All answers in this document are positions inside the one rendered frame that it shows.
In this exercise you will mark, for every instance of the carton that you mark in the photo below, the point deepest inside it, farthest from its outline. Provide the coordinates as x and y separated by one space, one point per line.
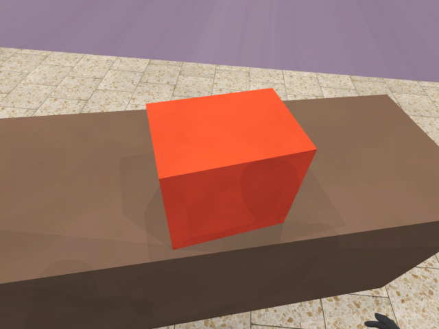
227 164

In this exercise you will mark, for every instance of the pedestal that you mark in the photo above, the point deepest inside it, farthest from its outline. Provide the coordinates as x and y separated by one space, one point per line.
85 244

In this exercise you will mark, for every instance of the right robot hand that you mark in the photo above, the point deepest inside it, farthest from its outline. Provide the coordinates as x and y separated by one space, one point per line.
383 322

